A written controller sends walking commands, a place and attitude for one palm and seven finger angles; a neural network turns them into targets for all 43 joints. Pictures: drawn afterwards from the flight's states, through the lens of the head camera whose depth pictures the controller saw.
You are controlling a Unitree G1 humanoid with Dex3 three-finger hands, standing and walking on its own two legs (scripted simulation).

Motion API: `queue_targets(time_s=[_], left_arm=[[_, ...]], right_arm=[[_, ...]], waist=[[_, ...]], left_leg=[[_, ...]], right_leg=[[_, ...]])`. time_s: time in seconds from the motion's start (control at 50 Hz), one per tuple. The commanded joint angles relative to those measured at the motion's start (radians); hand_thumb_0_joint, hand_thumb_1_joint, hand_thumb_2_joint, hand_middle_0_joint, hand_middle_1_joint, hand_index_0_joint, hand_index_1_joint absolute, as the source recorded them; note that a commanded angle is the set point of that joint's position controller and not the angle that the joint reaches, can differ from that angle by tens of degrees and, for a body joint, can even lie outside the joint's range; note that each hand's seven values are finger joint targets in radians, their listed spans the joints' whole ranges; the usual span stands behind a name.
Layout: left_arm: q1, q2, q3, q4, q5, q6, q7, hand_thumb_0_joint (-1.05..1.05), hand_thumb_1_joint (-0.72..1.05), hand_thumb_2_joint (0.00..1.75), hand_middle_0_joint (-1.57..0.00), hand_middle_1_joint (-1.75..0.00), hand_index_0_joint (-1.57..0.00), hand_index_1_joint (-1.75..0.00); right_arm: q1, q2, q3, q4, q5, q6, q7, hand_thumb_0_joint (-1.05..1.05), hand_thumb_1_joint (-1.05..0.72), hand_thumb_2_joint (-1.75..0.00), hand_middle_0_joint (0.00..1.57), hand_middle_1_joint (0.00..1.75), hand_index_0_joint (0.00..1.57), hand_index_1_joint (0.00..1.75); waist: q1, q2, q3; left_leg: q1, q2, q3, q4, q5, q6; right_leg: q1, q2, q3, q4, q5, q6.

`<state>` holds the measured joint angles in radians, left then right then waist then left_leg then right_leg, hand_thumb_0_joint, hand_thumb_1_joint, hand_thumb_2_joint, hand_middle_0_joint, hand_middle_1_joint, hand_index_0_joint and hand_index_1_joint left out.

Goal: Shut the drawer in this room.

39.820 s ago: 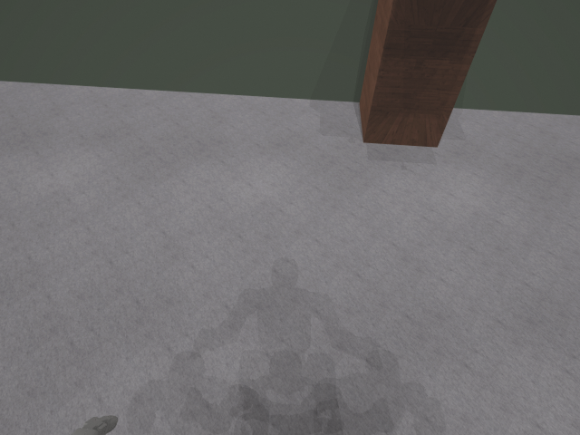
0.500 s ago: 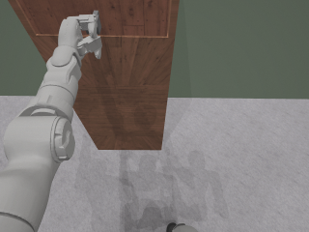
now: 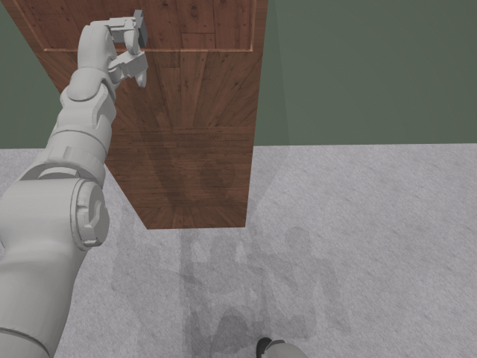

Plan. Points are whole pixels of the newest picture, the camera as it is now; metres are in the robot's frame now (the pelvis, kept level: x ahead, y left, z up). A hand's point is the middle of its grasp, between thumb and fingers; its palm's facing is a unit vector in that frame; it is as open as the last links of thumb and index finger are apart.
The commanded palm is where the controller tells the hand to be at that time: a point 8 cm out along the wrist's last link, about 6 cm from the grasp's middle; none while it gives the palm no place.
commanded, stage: pull the fist back off the drawer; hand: left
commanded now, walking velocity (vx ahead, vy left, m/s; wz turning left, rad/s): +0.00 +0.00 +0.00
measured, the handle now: (136, 26) +0.62 +0.11 +0.19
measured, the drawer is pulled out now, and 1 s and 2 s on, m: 0.00 0.00 0.00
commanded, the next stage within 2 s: draw the hand back to the body in 0.30 s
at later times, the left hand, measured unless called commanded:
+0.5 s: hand (136, 64) +0.52 +0.11 +0.19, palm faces -0.06 -1.00 -0.01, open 3.3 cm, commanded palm +0.47 +0.16 +0.19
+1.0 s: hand (69, 153) +0.36 +0.17 +0.19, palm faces +0.06 -0.99 -0.15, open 3.3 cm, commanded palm +0.32 +0.21 +0.19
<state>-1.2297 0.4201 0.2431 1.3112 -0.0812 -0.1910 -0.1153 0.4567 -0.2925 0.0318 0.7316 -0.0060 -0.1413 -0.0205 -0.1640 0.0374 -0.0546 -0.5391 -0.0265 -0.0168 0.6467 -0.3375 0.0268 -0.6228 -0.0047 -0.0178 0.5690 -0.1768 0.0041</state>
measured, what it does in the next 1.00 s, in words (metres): stands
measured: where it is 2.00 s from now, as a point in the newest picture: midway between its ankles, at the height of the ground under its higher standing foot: outside the picture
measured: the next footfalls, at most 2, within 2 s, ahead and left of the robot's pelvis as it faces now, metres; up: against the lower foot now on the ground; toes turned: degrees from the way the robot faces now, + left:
none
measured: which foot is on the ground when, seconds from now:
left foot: down 0.00-1.00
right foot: down 0.00-1.00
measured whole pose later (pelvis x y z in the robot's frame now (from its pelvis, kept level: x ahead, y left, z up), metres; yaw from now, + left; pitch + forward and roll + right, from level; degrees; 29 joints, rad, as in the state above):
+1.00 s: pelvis +0.03 +0.00 +0.01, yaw +0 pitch +0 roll -1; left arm -0.23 0.27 0.14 0.06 -0.15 0.08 -0.10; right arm 0.14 -0.24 0.05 0.56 0.04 -0.07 -0.07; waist 0.04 0.06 -0.05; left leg -0.14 -0.02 -0.02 0.49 -0.34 0.02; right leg -0.26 0.00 -0.02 0.49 -0.22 0.00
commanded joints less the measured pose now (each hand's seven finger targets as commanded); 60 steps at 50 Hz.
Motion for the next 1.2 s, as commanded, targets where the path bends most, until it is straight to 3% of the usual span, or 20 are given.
queue_targets(time_s=[0.0, 0.14, 0.16, 0.2, 0.32, 0.38, 0.46, 0.56, 0.64, 0.7, 0.76, 0.88, 0.9, 0.92, 0.94, 0.96, 1.06, 1.08, 1.14, 1.18], left_arm=[[-0.537, 0.122, 0.016, -0.29, -0.024, -0.074, -0.009, 0.0, 0.9, 0.9, -1.4, -1.6, -1.4, -1.6], [-0.333, 0.076, 0.018, -0.419, -0.046, -0.056, -0.019, 0.0, 0.9, 0.9, -1.4, -1.6, -1.4, -1.6], [-0.291, 0.07, 0.015, -0.447, -0.047, -0.05, -0.016, 0.0, 0.9, 0.9, -1.4, -1.6, -1.4, -1.6], [-0.252, 0.112, 0.055, -0.522, -0.043, -0.036, -0.006, 0.0, 0.9, 0.9, -1.4, -1.6, -1.4, -1.6], [-0.253, 0.111, 0.061, -0.639, -0.038, 0.018, 0.026, 0.0, 0.9, 0.9, -1.4, -1.6, -1.4, -1.6], [-0.242, 0.064, 0.016, -0.708, -0.035, 0.031, 0.023, 0.0, 0.9, 0.9, -1.4, -1.6, -1.4, -1.6], [0.052, 0.036, 0.032, -0.743, -0.063, 0.082, -0.019, 0.0, 0.9, 0.9, -1.4, -1.6, -1.4, -1.6], [0.273, 0.01, 0.028, -0.993, -0.106, 0.158, -0.064, 0.0, 0.9, 0.9, -1.4, -1.6, -1.4, -1.6], [0.333, 0.018, 0.027, -1.185, -0.128, 0.207, -0.075, 0.0, 0.9, 0.9, -1.4, -1.6, -1.4, -1.6], [0.339, 0.026, 0.009, -1.283, -0.131, 0.23, -0.076, 0.0, 0.9, 0.9, -1.4, -1.6, -1.4, -1.6], [0.369, 0.018, -0.017, -1.387, -0.134, 0.245, -0.087, 0.0, 0.9, 0.9, -1.4, -1.6, -1.4, -1.6], [0.559, -0.002, -0.025, -1.352, -0.17, 0.332, -0.131, 0.0, 0.9, 0.9, -1.4, -1.6, -1.4, -1.6], [0.563, 0.029, -0.047, -1.55, -0.068, 0.209, -0.008, 0.0, 0.9, 0.9, -1.4, -1.6, -1.4, -1.6], [0.724, -0.036, -0.061, -1.445, -0.057, 0.185, 0.048, 0.0, 0.9, 0.9, -1.4, -1.6, -1.4, -1.6], [0.821, -0.07, -0.08, -1.441, -0.062, 0.18, 0.067, 0.0, 0.9, 0.9, -1.4, -1.6, -1.4, -1.6], [0.851, -0.046, -0.071, -1.483, -0.049, 0.165, 0.088, 0.0, 0.9, 0.9, -1.4, -1.6, -1.4, -1.6], [0.894, 0.033, 0.0, -1.667, -0.011, 0.092, 0.157, 0.0, 0.9, 0.9, -1.4, -1.6, -1.4, -1.6], [0.89, 0.033, 0.001, -1.715, -0.004, 0.078, 0.165, 0.0, 0.9, 0.9, -1.4, -1.6, -1.4, -1.6], [0.958, 0.032, 0.007, -1.769, 0.008, 0.051, 0.187, 0.0, 0.9, 0.9, -1.4, -1.6, -1.4, -1.6], [1.044, 0.031, 0.015, -1.788, 0.008, 0.04, 0.196, 0.0, 0.9, 0.9, -1.4, -1.6, -1.4, -1.6]], right_arm=[[0.116, -0.154, -0.057, -0.082, 0.007, -0.026, 0.0, 0.0, -0.9, -0.9, 0.2, 0.3, 0.2, 0.3], [0.064, -0.134, -0.061, -0.131, 0.021, -0.01, 0.005, 0.0, -0.9, -0.9, 0.2, 0.3, 0.2, 0.3], [0.054, -0.13, -0.062, -0.143, 0.025, -0.008, 0.004, 0.0, -0.9, -0.9, 0.2, 0.3, 0.2, 0.3], [0.036, -0.127, -0.064, -0.152, 0.027, -0.001, 0.005, 0.0, -0.9, -0.9, 0.2, 0.3, 0.2, 0.3], [0.0, -0.108, -0.065, -0.168, 0.034, 0.02, -0.007, 0.0, -0.9, -0.9, 0.2, 0.3, 0.2, 0.3], [-0.021, -0.093, -0.063, -0.175, 0.037, 0.024, -0.011, 0.0, -0.9, -0.9, 0.2, 0.3, 0.2, 0.3], [-0.059, -0.091, -0.065, -0.205, 0.046, 0.035, -0.007, 0.0, -0.9, -0.9, 0.2, 0.3, 0.2, 0.3], [-0.161, -0.086, -0.062, -0.267, 0.066, 0.051, -0.003, 0.0, -0.9, -0.9, 0.2, 0.3, 0.2, 0.3], [-0.232, -0.079, -0.055, -0.288, 0.072, 0.053, -0.014, 0.0, -0.9, -0.9, 0.2, 0.3, 0.2, 0.3], [-0.279, -0.072, -0.046, -0.296, 0.073, 0.046, -0.031, 0.0, -0.9, -0.9, 0.2, 0.3, 0.2, 0.3], [-0.314, -0.066, -0.038, -0.307, 0.072, 0.034, -0.044, 0.0, -0.9, -0.9, 0.2, 0.3, 0.2, 0.3], [-0.379, -0.064, -0.013, -0.308, 0.084, 0.04, -0.064, 0.0, -0.9, -0.9, 0.2, 0.3, 0.2, 0.3], [-0.376, -0.045, -0.027, -0.32, 0.045, 0.018, -0.056, 0.0, -0.9, -0.9, 0.2, 0.3, 0.2, 0.3], [-0.375, -0.043, -0.023, -0.293, 0.038, 0.019, -0.052, 0.0, -0.9, -0.9, 0.2, 0.3, 0.2, 0.3], [-0.38, -0.043, -0.02, -0.297, 0.04, 0.026, -0.049, 0.0, -0.9, -0.9, 0.2, 0.3, 0.2, 0.3], [-0.379, -0.048, -0.024, -0.295, 0.038, 0.035, -0.045, 0.0, -0.9, -0.9, 0.2, 0.3, 0.2, 0.3], [-0.399, -0.031, -0.023, -0.292, 0.023, 0.042, -0.045, 0.0, -0.9, -0.9, 0.2, 0.3, 0.2, 0.3], [-0.405, -0.024, -0.02, -0.295, 0.021, 0.037, -0.046, 0.0, -0.9, -0.9, 0.2, 0.3, 0.2, 0.3], [-0.404, -0.015, -0.019, -0.286, 0.015, 0.021, -0.048, 0.0, -0.9, -0.9, 0.2, 0.3, 0.2, 0.3], [-0.407, -0.019, -0.023, -0.284, 0.011, 0.012, -0.049, 0.0, -0.9, -0.9, 0.2, 0.3, 0.2, 0.3]], waist=[[-0.019, 0.017, -0.409], [0.039, -0.044, -0.395], [0.056, -0.02, -0.391], [0.075, -0.015, -0.419], [0.076, -0.069, -0.413], [0.076, -0.003, -0.454], [0.136, -0.033, -0.468], [0.175, -0.046, -0.427], [0.171, -0.088, -0.369], [0.164, -0.035, -0.323], [0.163, 0.008, -0.341], [0.173, -0.035, -0.184], [0.183, -0.011, -0.101], [0.18, -0.047, -0.068], [0.189, -0.081, -0.054], [0.195, -0.119, -0.077], [0.2, -0.001, -0.138], [0.201, 0.06, -0.154], [0.205, 0.093, -0.139], [0.208, 0.05, -0.124]], left_leg=[[0.189, 0.027, -0.026, -0.113, 0.139, -0.016], [0.206, 0.033, 0.004, -0.118, 0.26, -0.014], [0.212, 0.033, 0.009, -0.117, 0.29, -0.015], [0.236, 0.035, 0.014, -0.115, 0.341, -0.016], [0.246, 0.035, 0.029, -0.12, 0.412, -0.006], [0.314, 0.037, 0.029, -0.109, 0.526, -0.009], [0.323, 0.042, 0.045, -0.113, 0.646, -0.012], [0.331, 0.039, 0.06, -0.141, 0.642, -0.005], [0.348, 0.036, 0.057, -0.163, 0.546, 0.0], [0.366, 0.029, 0.048, -0.172, 0.48, 0.0], [0.407, 0.024, 0.041, -0.169, 0.475, -0.002], [0.346, 0.015, 0.016, -0.198, 0.283, -0.006], [0.335, 0.022, 0.028, -0.239, 0.257, -0.009], [0.322, 0.028, 0.018, -0.254, 0.218, -0.014], [0.308, 0.033, 0.011, -0.264, 0.208, -0.013], [0.314, 0.039, 0.01, -0.271, 0.219, -0.012], [0.361, 0.035, 0.023, -0.282, 0.24, -0.013], [0.374, 0.032, 0.024, -0.287, 0.247, -0.015], [0.386, 0.033, 0.018, -0.299, 0.264, -0.022], [0.384, 0.037, 0.014, -0.305, 0.27, -0.019]], right_leg=[[0.227, 0.024, -0.011, -0.038, 0.06, -0.024], [0.317, 0.029, -0.015, -0.024, 0.19, -0.027], [0.33, 0.027, -0.015, -0.019, 0.207, -0.03], [0.361, 0.027, -0.009, -0.016, 0.256, -0.03], [0.437, 0.026, -0.002, -0.02, 0.361, -0.023], [0.448, 0.023, 0.001, -0.016, 0.425, -0.023], [0.524, 0.017, -0.003, -0.013, 0.514, -0.028], [0.589, 0.008, -0.007, -0.028, 0.553, -0.031], [0.589, 0.007, -0.011, -0.052, 0.509, -0.025], [0.563, 0.005, -0.013, -0.062, 0.437, -0.027], [0.561, 0.002, -0.016, -0.061, 0.415, -0.03], [0.494, -0.001, -0.031, -0.091, 0.227, -0.031], [0.474, -0.004, -0.004, -0.143, 0.15, -0.023], [0.475, 0.002, -0.014, -0.146, 0.105, -0.026], [0.488, -0.001, -0.014, -0.147, 0.095, -0.025], [0.525, -0.001, -0.011, -0.157, 0.1, -0.027], [0.59, -0.008, 0.004, -0.17, 0.129, -0.029], [0.6, -0.009, 0.006, -0.17, 0.134, -0.032], [0.606, -0.004, -0.003, -0.176, 0.132, -0.035], [0.617, -0.001, -0.004, -0.182, 0.132, -0.033]])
